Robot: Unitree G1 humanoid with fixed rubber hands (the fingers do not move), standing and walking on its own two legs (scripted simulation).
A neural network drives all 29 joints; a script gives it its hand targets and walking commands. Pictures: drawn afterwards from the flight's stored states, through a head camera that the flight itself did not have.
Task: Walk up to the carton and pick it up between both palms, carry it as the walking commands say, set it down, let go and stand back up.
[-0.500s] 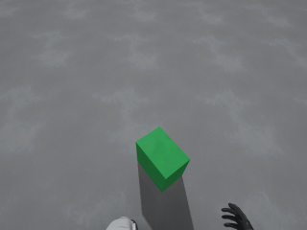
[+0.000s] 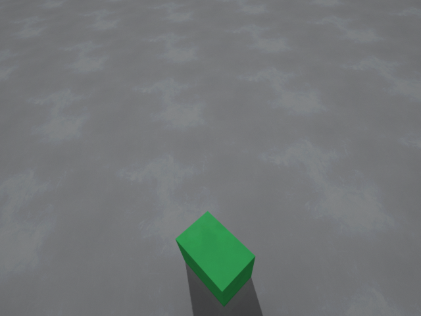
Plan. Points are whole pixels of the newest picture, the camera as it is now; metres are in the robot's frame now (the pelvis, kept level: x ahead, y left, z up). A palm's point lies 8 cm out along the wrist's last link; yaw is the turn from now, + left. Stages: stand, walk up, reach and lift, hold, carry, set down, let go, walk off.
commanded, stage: walk up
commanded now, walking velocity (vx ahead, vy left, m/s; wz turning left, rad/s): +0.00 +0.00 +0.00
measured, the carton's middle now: (215, 259) +0.43 +0.02 -0.64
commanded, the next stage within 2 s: none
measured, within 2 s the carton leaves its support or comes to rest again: neither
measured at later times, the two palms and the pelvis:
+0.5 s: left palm out of the picture -0.02 +0.32 -0.15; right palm out of the picture +0.05 -0.17 -0.12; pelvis -0.02 +0.07 +0.00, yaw +2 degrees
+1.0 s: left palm out of the picture -0.01 +0.31 -0.14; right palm out of the picture +0.02 -0.23 -0.14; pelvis -0.04 +0.04 -0.01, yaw +8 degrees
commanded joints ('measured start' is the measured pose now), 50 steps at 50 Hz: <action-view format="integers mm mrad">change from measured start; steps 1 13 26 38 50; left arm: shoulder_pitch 23 73 148 101 -11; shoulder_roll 163 227 128 183 166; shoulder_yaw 33 69 15 17 47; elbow -23 -50 2 -40 -220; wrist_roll -1 27 1 7 61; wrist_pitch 7 33 49 23 117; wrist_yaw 14 23 1 36 -24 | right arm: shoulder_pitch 75 -74 -102 -88 172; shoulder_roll -49 -64 -127 -183 -141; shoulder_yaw -5 -2 1 -42 -60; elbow -13 -115 -65 -75 -56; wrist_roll -5 -5 -8 -22 -24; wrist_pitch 18 60 -33 8 40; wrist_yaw -7 30 -5 5 -53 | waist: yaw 5 30 27 31 -38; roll -218 -262 106 -63 -87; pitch -27 -86 -17 7 -5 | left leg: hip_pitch -44 -138 31 -89 -33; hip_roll -5 -38 163 86 43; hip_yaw -17 -41 -155 -188 -82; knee -10 220 -287 -138 21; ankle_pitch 26 -96 347 275 34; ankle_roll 3 -13 140 76 65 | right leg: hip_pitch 74 2 -88 11 -227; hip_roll -217 -280 -11 -49 -61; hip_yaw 189 167 125 60 -20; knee -171 -144 174 -25 116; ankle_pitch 312 237 -170 -87 -127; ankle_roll -68 -89 40 35 -68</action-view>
